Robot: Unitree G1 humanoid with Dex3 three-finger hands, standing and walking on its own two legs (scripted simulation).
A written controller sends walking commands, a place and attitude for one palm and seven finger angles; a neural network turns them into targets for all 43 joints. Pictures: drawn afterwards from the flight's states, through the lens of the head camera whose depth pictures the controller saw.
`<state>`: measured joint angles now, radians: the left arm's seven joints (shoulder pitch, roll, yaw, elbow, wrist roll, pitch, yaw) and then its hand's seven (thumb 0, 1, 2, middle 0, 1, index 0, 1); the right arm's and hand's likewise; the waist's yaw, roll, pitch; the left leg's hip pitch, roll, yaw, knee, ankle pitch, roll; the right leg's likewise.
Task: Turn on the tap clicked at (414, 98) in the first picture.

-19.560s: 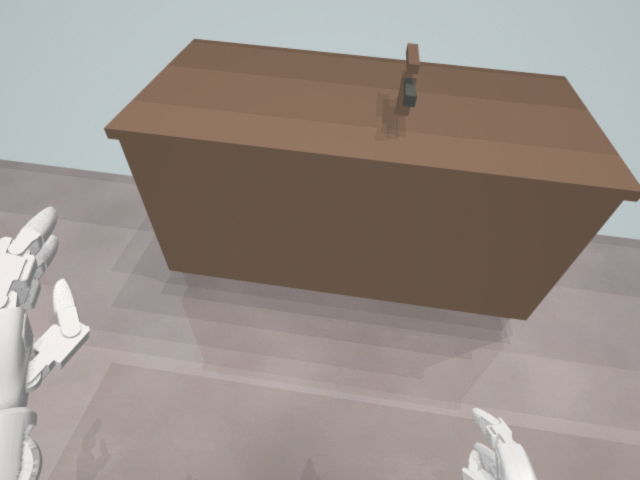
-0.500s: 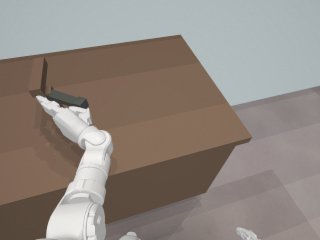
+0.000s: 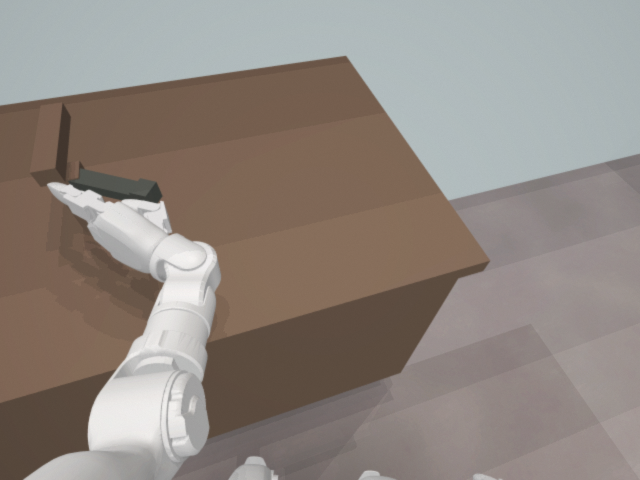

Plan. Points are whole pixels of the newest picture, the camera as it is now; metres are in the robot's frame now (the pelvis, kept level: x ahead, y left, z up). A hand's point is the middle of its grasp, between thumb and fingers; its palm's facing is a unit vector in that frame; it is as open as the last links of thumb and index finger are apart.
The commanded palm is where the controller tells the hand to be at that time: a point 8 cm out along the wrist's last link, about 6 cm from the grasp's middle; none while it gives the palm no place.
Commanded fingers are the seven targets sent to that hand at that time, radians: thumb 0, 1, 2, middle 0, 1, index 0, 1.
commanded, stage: push the lever round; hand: left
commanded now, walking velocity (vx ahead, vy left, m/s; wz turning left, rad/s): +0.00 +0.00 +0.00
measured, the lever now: (146, 194) +0.47 +0.23 +0.08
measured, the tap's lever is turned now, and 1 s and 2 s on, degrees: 57 58 58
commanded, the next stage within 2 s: none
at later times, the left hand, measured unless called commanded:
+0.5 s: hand (162, 207) +0.45 +0.21 +0.08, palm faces +0.87 -0.48 -0.09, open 8.5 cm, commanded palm +0.43 +0.20 +0.07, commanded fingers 0.00 0.90 0.90 -0.15 -0.15 -0.15 -0.15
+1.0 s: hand (162, 207) +0.45 +0.21 +0.08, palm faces +0.87 -0.48 -0.10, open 8.5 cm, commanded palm +0.45 +0.21 +0.07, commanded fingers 0.00 0.90 0.90 -0.15 -0.15 -0.15 -0.15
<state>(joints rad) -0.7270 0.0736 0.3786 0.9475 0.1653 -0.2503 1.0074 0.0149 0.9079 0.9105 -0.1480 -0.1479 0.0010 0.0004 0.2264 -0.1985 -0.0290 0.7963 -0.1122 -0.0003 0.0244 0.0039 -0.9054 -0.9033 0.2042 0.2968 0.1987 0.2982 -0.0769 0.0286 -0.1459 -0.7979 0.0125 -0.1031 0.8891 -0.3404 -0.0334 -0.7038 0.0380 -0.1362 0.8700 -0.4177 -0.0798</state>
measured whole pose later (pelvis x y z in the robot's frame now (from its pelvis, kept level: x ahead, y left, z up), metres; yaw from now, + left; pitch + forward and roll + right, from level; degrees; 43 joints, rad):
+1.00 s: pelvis +0.00 -0.02 +0.00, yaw +0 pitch +14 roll +0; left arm -0.73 0.17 0.43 1.01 0.13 -0.29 0.98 0.02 0.91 0.91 -0.15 -0.15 0.00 0.00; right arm 0.24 -0.22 0.00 0.78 -0.08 -0.03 -0.02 0.00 -0.90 -0.90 0.20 0.30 0.20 0.30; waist -0.11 0.01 -0.14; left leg -0.78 0.03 -0.10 0.85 -0.33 -0.01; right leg -0.70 0.06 -0.14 0.85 -0.40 -0.11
